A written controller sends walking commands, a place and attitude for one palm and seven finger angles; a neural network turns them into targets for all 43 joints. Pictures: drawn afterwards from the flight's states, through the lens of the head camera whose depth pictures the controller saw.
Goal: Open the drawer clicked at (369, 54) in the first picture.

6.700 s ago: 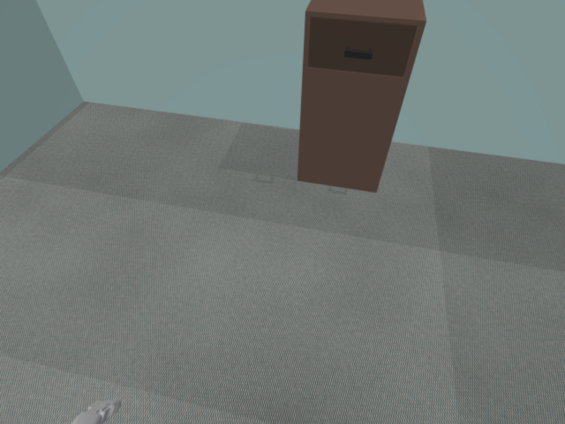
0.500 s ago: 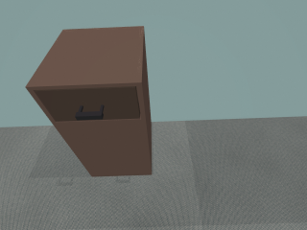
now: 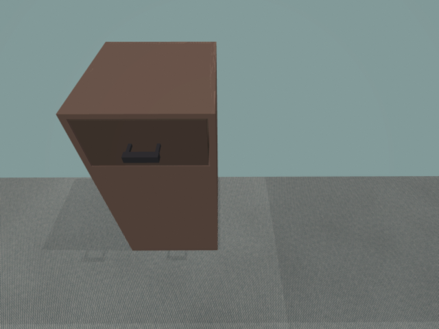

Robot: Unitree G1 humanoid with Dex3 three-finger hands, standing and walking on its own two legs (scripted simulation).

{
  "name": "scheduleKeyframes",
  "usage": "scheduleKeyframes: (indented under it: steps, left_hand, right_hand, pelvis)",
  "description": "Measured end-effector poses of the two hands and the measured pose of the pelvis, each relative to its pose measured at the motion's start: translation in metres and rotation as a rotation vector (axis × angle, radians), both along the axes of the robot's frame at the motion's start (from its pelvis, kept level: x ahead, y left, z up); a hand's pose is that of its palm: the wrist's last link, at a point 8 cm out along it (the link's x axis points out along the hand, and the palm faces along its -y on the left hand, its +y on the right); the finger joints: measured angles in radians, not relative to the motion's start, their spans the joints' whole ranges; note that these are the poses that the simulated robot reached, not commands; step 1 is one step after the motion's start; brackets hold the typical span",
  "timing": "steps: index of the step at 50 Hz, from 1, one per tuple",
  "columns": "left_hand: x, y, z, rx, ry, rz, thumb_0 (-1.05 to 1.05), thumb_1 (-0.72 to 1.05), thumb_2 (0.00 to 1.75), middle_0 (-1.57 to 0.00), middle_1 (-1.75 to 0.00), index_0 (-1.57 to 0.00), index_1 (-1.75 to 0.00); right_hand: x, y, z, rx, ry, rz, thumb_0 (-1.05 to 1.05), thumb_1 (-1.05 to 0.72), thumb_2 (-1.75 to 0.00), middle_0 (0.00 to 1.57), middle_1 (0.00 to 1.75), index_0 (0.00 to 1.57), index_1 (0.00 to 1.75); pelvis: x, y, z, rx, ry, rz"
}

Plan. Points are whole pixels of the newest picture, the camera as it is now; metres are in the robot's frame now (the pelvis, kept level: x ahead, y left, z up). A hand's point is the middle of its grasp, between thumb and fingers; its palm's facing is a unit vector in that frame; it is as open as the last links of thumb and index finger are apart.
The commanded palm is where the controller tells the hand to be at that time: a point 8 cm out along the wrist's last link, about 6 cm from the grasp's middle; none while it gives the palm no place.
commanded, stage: look again from close up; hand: left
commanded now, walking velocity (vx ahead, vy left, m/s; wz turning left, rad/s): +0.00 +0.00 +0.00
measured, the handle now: (142, 152) +0.57 +0.25 -0.06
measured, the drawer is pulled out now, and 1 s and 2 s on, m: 0.00 0.00 0.00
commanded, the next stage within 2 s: shuffle to correct the standing spot in 0.24 s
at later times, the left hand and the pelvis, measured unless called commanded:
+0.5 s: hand out of the picture -0.01 +0.17 -0.18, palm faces +0.03 -0.99 -0.14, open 7.4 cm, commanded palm none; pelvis +0.02 +0.02 +0.00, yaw -1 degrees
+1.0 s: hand out of the picture +0.10 +0.19 -0.17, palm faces +0.07 -0.98 -0.21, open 7.3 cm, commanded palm none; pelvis +0.10 +0.02 +0.00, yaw +1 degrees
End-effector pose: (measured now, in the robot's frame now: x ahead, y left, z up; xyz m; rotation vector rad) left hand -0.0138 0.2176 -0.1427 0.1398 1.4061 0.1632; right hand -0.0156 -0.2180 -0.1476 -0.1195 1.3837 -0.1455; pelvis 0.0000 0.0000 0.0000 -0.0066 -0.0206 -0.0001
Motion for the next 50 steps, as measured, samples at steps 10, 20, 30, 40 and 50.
scheduleKeyframes:
  steps: [10,20,30,40,50]
  left_hand:
    - [0.002,0.011,-0.001,-0.024,-0.025,-0.002,0.0,0.91,0.9,-0.2,-0.3,-0.2,-0.3]
    - [-0.001,0.009,-0.002,-0.045,0.009,0.003,0.0,0.91,0.9,-0.2,-0.3,-0.2,-0.3]
    - [0.012,0.0,-0.005,-0.05,0.05,0.012,0.0,0.9,0.9,-0.2,-0.3,-0.2,-0.3]
    - [0.028,0.0,-0.015,-0.067,0.092,0.108,0.0,0.9,0.9,-0.2,-0.3,-0.2,-0.3]
    - [0.103,0.026,0.001,0.014,0.015,0.046,0.01,0.92,0.9,-0.2,-0.3,-0.2,-0.3]
  right_hand:
    - [-0.02,0.031,0.003,0.024,0.042,0.004,0.01,-0.91,-0.9,0.2,0.3,0.2,0.3]
    - [-0.007,0.042,0.002,0.03,0.03,0.003,0.01,-0.91,-0.9,0.2,0.3,0.2,0.3]
    - [0.014,0.03,-0.006,0.029,0.058,-0.018,0.01,-0.91,-0.9,0.2,0.3,0.2,0.3]
    - [0.09,0.024,0.0,-0.031,0.03,0.061,0.01,-0.91,-0.9,0.2,0.3,0.2,0.3]
    - [0.138,0.016,0.007,-0.049,-0.037,0.043,0.02,-0.95,-0.9,0.2,0.3,0.2,0.3]
  pelvis:
    - [-0.001,0.017,0.002,0.011,0.002,-0.005]
    - [0.007,0.024,0.003,0.012,0.004,-0.012]
    - [0.041,0.017,-0.004,0.014,0.018,-0.024]
    - [0.079,0.024,-0.009,-0.003,0.027,0.028]
    - [0.095,0.022,0.003,0.013,0.017,0.016]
